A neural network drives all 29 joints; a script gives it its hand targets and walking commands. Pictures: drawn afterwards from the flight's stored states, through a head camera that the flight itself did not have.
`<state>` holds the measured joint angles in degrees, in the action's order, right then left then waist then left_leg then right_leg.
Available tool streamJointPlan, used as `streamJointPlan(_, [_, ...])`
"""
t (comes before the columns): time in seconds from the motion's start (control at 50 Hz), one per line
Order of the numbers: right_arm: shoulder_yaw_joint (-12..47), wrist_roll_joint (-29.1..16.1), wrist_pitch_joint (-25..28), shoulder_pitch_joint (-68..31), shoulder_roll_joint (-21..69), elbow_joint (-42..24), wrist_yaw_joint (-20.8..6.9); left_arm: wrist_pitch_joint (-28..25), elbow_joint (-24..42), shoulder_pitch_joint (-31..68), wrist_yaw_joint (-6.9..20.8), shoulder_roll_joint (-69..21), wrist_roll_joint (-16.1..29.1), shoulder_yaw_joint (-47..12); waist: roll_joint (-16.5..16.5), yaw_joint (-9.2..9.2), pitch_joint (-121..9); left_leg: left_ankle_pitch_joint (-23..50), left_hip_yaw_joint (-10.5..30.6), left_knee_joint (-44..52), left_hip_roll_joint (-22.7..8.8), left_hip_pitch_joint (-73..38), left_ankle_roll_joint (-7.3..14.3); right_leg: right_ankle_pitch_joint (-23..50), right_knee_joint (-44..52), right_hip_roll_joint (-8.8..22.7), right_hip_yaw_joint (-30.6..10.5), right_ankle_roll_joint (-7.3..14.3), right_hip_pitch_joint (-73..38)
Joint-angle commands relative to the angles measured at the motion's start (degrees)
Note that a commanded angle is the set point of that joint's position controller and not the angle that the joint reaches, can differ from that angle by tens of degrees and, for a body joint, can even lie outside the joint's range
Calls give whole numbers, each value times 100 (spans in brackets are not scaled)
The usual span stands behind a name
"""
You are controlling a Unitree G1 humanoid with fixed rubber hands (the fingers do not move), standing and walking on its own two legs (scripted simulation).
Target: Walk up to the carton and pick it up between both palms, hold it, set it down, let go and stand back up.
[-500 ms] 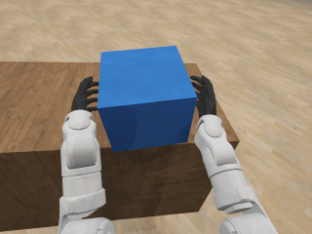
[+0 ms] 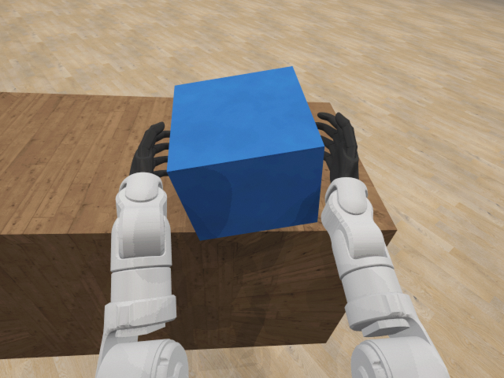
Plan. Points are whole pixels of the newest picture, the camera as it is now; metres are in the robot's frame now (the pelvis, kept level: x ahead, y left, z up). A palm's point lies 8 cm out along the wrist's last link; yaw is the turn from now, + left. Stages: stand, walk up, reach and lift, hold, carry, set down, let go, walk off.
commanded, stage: set down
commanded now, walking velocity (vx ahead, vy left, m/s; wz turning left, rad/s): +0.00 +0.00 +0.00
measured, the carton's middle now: (245, 153) +0.44 +0.00 +0.16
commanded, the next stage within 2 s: none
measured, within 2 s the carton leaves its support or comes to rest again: neither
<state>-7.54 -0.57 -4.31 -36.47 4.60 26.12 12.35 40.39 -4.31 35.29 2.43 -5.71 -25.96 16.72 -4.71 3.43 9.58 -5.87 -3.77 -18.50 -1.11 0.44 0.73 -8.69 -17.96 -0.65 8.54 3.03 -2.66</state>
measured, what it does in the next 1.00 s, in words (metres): stands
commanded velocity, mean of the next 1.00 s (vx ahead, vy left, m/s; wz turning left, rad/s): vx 0.00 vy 0.00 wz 0.00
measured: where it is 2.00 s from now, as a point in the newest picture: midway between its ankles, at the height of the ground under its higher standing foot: outside the picture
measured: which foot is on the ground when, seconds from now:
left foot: down 0.00-1.00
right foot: down 0.00-1.00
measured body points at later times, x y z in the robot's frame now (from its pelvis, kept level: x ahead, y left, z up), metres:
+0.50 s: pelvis +0.05 +0.00 +0.00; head +0.06 +0.02 +0.45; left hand +0.43 +0.14 +0.10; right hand +0.42 -0.14 +0.15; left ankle +0.07 +0.11 -0.75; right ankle +0.04 -0.08 -0.75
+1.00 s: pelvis +0.04 +0.00 +0.00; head +0.04 +0.03 +0.45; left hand +0.43 +0.15 +0.10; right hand +0.43 -0.13 +0.15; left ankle +0.07 +0.11 -0.75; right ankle +0.04 -0.08 -0.75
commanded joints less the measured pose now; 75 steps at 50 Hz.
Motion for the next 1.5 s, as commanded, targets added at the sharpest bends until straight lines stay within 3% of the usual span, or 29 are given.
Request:
streamJointPlan(0.0, [1573, 305, 611, -3632, 2003, -648, -906, -789, 130, 3174, 940, -2071, 697, -1828, 377, -56, -2164, -931, -137, 571, 57, -368, 250, -581, 527, 118, -1, -441, -84])
streamJointPlan(0.06, [1369, 538, 733, -3210, 2040, -76, -966, -1011, -91, 2964, 1100, -1990, 455, -1412, 296, -102, -1769, -1123, -240, 760, 78, -274, 349, -816, 620, 186, -1, -454, -252])
streamJointPlan(0.1, [1274, 601, 904, -2835, 2030, 363, -1020, -1283, 0, 3071, 1117, -2028, 506, -1579, 543, -22, -1645, -880, -269, 781, 44, -425, 190, -640, 587, 116, 78, -374, -257])
streamJointPlan(0.14, [1111, 748, 1061, -2743, 2053, 705, -1041, -1512, -124, 3102, 1087, -2053, 406, -1441, 543, 26, -1398, -472, -209, 685, 36, -525, 112, -488, 640, 112, 87, -346, -138])
streamJointPlan(0.22, [1106, 849, 1429, -2436, 2201, 925, -1018, -2077, -85, 3178, 898, -2401, 669, -1973, 794, 229, -1762, 334, -155, 537, 8, -792, -84, 285, 556, 59, 130, -296, -167])
streamJointPlan(0.28, [1363, 753, 1770, -2429, 2352, 726, -949, -2512, 259, 3399, 705, -2618, 1031, -2584, 892, 385, -2632, 1558, -35, 136, 25, -1301, -299, 1467, 362, -13, 144, -266, -311])
streamJointPlan(0.3, [1514, 714, 1824, -2513, 2391, 699, -948, -2605, 122, 3333, 634, -2695, 971, -2603, 919, 283, -2855, 1802, -50, 50, 42, -1413, -318, 1726, 314, -7, 100, -309, -443])
streamJointPlan(0.32, [1573, 722, 1868, -2452, 2411, 743, -919, -2657, 204, 3395, 599, -2696, 996, -2717, 856, 412, -2902, 1930, -45, 38, 56, -1502, -343, 2026, 291, -3, 101, -357, -509])
streamJointPlan(0.36, [1807, 627, 1933, -2439, 2414, 464, -855, -2671, 205, 3152, 580, -2710, 973, -2735, 755, 258, -3055, 2286, 58, -41, 22, -1384, -358, 2489, 227, -9, 14, -369, -761])
streamJointPlan(0.38, [1813, 639, 1926, -2392, 2412, 505, -811, -2661, 237, 3185, 571, -2723, 968, -2813, 803, 299, -3182, 2377, 40, -79, 66, -1342, -385, 2720, 151, 0, 34, -404, -898])
streamJointPlan(0.46, [2516, 296, 1944, -2440, 2433, -102, -731, -2529, 620, 2757, 483, -2751, 1066, -3009, 675, 76, -3771, 3225, 151, -310, 139, -1201, -358, 4278, -180, 14, -140, -572, -1458])
streamJointPlan(0.52, [2618, 189, 1640, -2153, 2321, 174, -618, -2141, 224, 2256, 631, -2369, 816, -2548, 302, 58, -2843, 2217, 79, -49, 215, -576, -114, 4517, -217, 186, -285, -683, -1765])
streamJointPlan(0.58, [2836, 24, 1565, -2182, 2318, -318, -596, -1943, 513, 2003, 767, -2192, 831, -2340, -5, -110, -2850, 2004, 77, 94, 256, -137, 84, 5247, -387, 264, -424, -818, -2193])
streamJointPlan(0.62, [2795, 32, 1491, -2369, 2233, -422, -595, -1872, 459, 2138, 810, -2097, 790, -2154, -173, -133, -2668, 1471, 82, 246, 285, 208, 178, 5048, -389, 326, -498, -848, -2320])
streamJointPlan(0.66, [2654, 68, 1449, -2240, 2183, -438, -633, -1837, 526, 2160, 839, -2179, 798, -2274, 125, -55, -2758, 1604, 65, 228, 230, -45, 126, 4775, -336, 318, -450, -811, -2102])
streamJointPlan(0.7, [2501, 145, 1474, -2418, 2096, -432, -683, -1868, 380, 2422, 843, -2210, 824, -2274, 99, -19, -2787, 1298, 4, 297, 179, -324, 89, 4005, -134, 265, -334, -748, -1668])
streamJointPlan(0.78, [1953, 379, 1543, -2519, 2030, 153, -769, -2071, 152, 2981, 757, -2337, 821, -2375, 553, 121, -2735, 1120, -26, 214, 78, -739, -129, 2694, 60, 120, -129, -596, -877])
streamJointPlan(0.84, [1316, 807, 1561, -2531, 2050, 924, -911, -2271, -439, 3424, 707, -2310, 762, -2140, 605, 205, -2533, 591, -75, 314, -1, -774, -138, 1688, 258, 126, -53, -502, -263])
streamJointPlan(0.88, [932, 1074, 1602, -2680, 2174, 1215, -1051, -2439, -869, 3653, 683, -2437, 662, -1906, 581, 114, -2486, -19, -169, 493, 2, -545, -54, 950, 364, 178, -46, -496, -118])
streamJointPlan(0.96, [456, 1382, 1849, -3040, 2271, 1613, -1206, -2826, -1277, 4014, 481, -2637, 731, -1821, 608, 20, -3148, 574, -182, 335, -86, -934, -177, 780, 379, 18, 77, -397, 169])
streamJointPlan(1.02, [-143, 1638, 1843, -3234, 2163, 2272, -1350, -2971, -1826, 4241, 323, -2596, 542, -1508, 724, -20, -2958, 111, -227, 448, -148, -965, -190, -19, 534, 18, 113, -326, 531])
streamJointPlan(1.08, [-280, 1708, 1788, -3248, 2282, 2407, -1418, -3042, -2001, 4183, 323, -2575, 558, -1249, 476, -63, -2924, 276, -277, 480, -123, -766, -83, 468, 467, 38, 17, -388, 227])
streamJointPlan(1.2, [-227, 1651, 1900, -3645, 2461, 2446, -1516, -3353, -2225, 4351, 134, -2623, 529, -1254, 760, -326, -3567, 1194, -297, 246, -99, -860, -166, 1369, 316, 27, -72, -373, 7])
streamJointPlan(1.22, [-105, 1632, 1905, -3588, 2486, 2397, -1522, -3379, -2315, 4260, 127, -2521, 533, -1181, 625, -343, -3620, 1429, -263, 178, -81, -849, -140, 1704, 257, 11, -83, -387, -111])
streamJointPlan(1.28, [-197, 1642, 1805, -3584, 2499, 2617, -1497, -3337, -2632, 4123, 205, -2410, 364, -839, 578, -354, -3161, 1023, -320, 302, -14, -314, -72, 1899, 223, 89, -206, -501, -503])
streamJointPlan(1.3, [-220, 1694, 1788, -3563, 2498, 2611, -1480, -3350, -2581, 4241, 256, -2440, 451, -901, 510, -260, -3187, 840, -330, 365, -17, -266, -46, 1934, 196, 109, -215, -494, -496])
streamJointPlan(1.32, [-193, 1583, 1871, -3392, 2511, 2591, -1504, -3373, -2417, 3964, 196, -2715, 521, -1194, 772, -250, -3806, 1405, -247, 186, -61, -643, -172, 2340, 86, 63, -178, -436, -415])
streamJointPlan(1.38, [-195, 1597, 1922, -3396, 2553, 2547, -1484, -3437, -2384, 4150, 120, -2734, 603, -1306, 735, -64, -3885, 1872, -208, -38, -55, -849, -258, 2543, 109, 1, -159, -431, -218])
streamJointPlan(1.48, [-241, 1767, 1852, -3361, 2637, 2571, -1404, -3491, -2574, 4179, 277, -2543, 632, -1146, 416, 18, -3527, 1380, -185, 134, 34, -141, -121, 3243, -95, 95, -268, -607, -857])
